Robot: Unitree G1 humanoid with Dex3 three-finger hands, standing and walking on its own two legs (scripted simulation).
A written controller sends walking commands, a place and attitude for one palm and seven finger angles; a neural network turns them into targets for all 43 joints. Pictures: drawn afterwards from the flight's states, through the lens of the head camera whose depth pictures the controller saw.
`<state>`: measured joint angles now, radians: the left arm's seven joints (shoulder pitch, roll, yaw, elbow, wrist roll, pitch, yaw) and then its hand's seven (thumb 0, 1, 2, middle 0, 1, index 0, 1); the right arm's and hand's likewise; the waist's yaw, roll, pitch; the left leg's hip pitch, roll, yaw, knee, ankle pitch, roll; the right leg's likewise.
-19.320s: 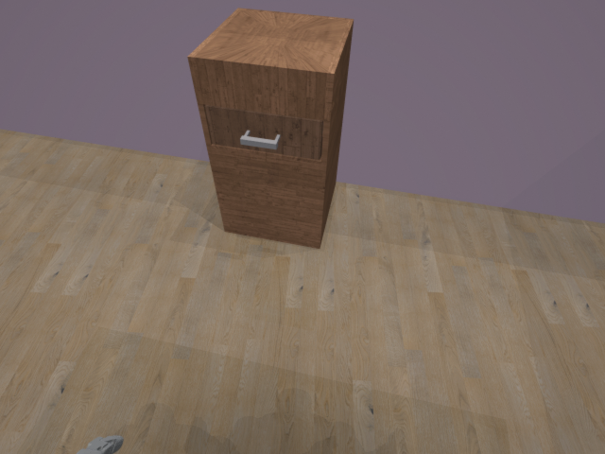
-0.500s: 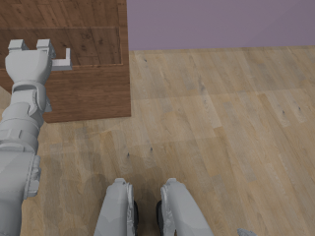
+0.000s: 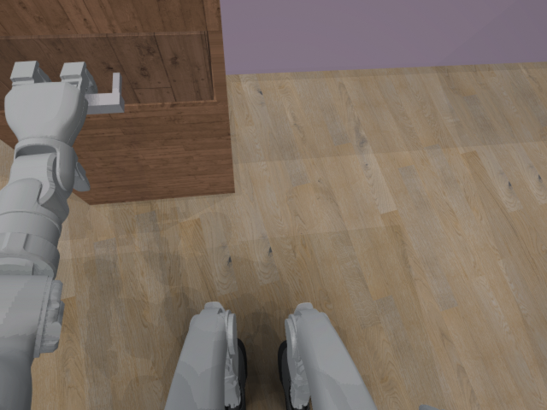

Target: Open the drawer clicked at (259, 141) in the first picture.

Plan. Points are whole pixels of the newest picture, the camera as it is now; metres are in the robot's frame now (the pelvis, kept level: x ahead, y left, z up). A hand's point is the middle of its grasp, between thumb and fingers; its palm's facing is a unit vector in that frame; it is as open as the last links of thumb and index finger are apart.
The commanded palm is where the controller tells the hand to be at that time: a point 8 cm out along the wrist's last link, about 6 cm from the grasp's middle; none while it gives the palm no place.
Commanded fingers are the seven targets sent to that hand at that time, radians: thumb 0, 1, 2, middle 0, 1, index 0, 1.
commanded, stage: lift the fingers back up to retry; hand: left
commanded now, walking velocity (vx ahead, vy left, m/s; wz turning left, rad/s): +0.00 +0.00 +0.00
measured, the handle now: (80, 93) +0.57 +0.29 -0.03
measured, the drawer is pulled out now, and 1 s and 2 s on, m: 0.00 0.00 0.00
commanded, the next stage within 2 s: re-aim the fingers above the handle in 0.72 s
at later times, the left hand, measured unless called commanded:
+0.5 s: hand (45, 123) +0.49 +0.30 +0.02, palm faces -0.02 -0.04 -1.00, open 13.9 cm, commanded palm +0.48 +0.27 +0.08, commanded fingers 0.00 -0.50 0.30 -0.30 -1.20 -0.30 -1.20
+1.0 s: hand (50, 123) +0.49 +0.30 +0.02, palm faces -0.03 -0.04 -1.00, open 13.8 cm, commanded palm +0.49 +0.27 +0.08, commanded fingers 0.00 -0.50 0.30 -0.30 -1.20 -0.30 -1.20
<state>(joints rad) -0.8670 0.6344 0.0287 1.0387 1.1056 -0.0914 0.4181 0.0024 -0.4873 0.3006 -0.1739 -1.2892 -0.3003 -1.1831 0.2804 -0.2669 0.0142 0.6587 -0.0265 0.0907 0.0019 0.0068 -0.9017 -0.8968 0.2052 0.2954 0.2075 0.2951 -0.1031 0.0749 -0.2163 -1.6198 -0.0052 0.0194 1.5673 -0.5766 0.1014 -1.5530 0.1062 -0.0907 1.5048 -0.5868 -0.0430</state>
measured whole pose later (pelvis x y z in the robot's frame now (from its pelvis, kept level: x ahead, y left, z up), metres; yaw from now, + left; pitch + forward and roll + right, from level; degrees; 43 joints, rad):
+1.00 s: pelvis +0.03 +0.02 +0.07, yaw +1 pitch +31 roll -6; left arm -0.72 0.53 0.07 1.09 1.15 -0.13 0.55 0.00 -0.49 0.30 -0.32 -1.20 -0.32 -1.20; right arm 0.29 -0.26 -0.03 0.69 -0.05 0.15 0.02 0.01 -0.90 -0.90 0.20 0.30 0.21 0.30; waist -0.11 0.07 -0.20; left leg -1.29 -0.02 0.02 1.28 -0.53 0.11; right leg -1.22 0.11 -0.05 1.20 -0.53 -0.02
